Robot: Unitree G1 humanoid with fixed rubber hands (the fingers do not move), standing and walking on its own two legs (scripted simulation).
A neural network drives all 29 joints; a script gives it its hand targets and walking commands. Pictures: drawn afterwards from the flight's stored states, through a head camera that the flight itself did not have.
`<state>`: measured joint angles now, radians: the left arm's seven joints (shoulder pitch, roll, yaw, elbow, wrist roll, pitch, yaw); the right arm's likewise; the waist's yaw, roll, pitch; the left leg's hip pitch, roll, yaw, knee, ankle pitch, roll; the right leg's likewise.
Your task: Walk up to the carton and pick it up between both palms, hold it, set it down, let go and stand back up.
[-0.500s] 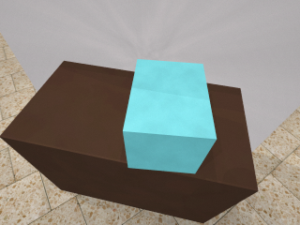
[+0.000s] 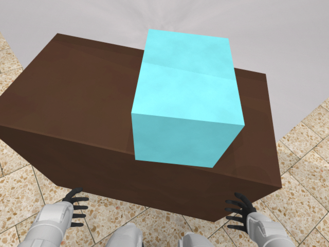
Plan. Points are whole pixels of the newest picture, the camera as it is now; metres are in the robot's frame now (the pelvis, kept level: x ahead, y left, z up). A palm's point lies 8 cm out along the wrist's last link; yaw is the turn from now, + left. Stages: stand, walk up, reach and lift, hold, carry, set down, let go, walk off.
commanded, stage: reach and lift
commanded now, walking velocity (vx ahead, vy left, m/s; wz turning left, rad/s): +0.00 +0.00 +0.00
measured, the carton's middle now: (181, 99) +0.48 -0.03 +0.04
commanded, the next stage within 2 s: none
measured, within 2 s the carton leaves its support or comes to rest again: neither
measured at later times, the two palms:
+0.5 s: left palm (59, 231) +0.15 +0.24 -0.07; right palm (251, 240) +0.15 -0.20 -0.06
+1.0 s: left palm (58, 225) +0.16 +0.24 -0.04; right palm (256, 233) +0.16 -0.20 -0.03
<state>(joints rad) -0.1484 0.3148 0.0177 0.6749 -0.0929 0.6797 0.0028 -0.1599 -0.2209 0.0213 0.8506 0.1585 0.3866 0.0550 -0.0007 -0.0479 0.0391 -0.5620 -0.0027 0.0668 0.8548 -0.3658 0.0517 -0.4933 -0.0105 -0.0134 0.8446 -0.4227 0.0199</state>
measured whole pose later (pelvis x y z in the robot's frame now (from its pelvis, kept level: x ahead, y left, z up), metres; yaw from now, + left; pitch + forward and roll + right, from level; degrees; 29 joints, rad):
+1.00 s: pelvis +0.01 -0.06 +0.04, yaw +1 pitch -3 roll +0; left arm 0.18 0.41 0.07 0.53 -0.17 0.07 -0.16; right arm 0.33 0.03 0.10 0.34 0.11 0.09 -0.18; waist 0.04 -0.07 0.10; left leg -0.23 0.04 0.02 0.49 -0.21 -0.03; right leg -0.16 0.05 -0.06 0.49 -0.28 -0.06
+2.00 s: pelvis +0.03 -0.02 +0.04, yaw +1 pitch -7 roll -1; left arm 0.30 0.36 -0.04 0.37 -0.26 -0.28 -0.09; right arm 0.34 -0.04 0.05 0.33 0.15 -0.25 -0.10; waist 0.06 -0.05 0.06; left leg -0.10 0.01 0.04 0.47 -0.25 0.01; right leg -0.01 0.02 -0.04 0.42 -0.28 -0.02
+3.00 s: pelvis +0.05 -0.04 +0.05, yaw +0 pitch -3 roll +0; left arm -0.19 0.39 0.13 0.27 -0.25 0.23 -0.11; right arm -0.13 -0.14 0.08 0.27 0.31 0.12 -0.22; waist 0.02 -0.05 0.04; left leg -0.12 0.03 0.04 0.40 -0.23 -0.01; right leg -0.02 0.04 -0.03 0.32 -0.25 -0.03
